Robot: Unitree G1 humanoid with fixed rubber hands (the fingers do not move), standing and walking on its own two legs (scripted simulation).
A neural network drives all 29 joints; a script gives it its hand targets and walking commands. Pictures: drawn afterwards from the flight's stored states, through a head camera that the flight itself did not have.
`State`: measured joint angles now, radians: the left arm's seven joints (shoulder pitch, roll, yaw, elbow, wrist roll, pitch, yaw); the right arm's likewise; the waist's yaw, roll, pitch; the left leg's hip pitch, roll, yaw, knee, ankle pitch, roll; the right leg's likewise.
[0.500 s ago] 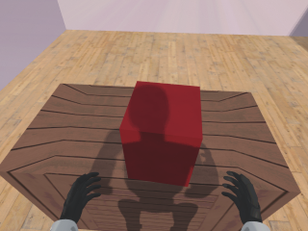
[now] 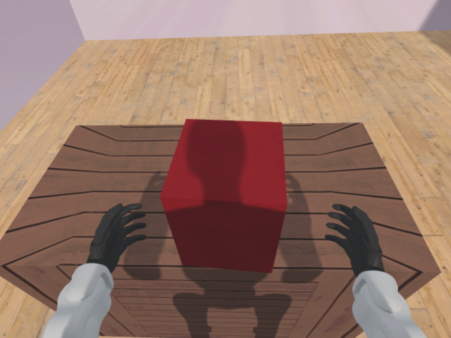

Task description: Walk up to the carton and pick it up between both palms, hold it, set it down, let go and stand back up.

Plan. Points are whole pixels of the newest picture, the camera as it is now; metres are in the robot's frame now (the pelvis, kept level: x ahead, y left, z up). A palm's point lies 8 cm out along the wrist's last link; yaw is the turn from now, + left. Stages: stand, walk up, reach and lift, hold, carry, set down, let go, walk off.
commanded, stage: reach and lift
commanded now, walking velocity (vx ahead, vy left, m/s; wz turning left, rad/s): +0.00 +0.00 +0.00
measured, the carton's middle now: (229, 197) +0.40 +0.02 +0.01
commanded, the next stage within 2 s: none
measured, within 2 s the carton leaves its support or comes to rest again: neither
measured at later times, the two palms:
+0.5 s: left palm (102, 200) +0.31 +0.23 +0.13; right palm (359, 207) +0.29 -0.18 +0.12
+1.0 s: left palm (112, 146) +0.39 +0.22 +0.18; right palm (358, 156) +0.36 -0.19 +0.16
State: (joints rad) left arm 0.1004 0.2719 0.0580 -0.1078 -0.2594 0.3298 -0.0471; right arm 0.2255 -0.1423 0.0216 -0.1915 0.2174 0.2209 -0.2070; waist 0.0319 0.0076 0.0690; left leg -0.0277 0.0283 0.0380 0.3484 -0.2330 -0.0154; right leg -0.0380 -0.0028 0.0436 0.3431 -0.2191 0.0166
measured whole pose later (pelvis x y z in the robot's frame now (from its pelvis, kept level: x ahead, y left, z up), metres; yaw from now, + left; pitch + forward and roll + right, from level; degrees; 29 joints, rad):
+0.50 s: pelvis -0.02 +0.00 +0.00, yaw +0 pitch -3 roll +0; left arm -0.30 0.33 0.14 -0.05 -0.25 0.63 -0.03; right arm -0.19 -0.20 -0.02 -0.06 0.32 0.42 -0.24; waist 0.01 -0.02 0.08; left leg -0.09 0.03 0.05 0.36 -0.21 -0.01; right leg -0.10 0.00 0.05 0.33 -0.18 0.02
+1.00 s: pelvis -0.03 +0.00 +0.00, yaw +0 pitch +1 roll +0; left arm -0.78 0.43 0.09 0.44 -0.28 0.63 0.01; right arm -0.66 -0.25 -0.02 0.36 0.37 0.46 -0.22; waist -0.04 -0.04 0.01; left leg -0.22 0.04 0.03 0.39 -0.19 -0.02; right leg -0.22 0.01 0.04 0.36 -0.17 0.02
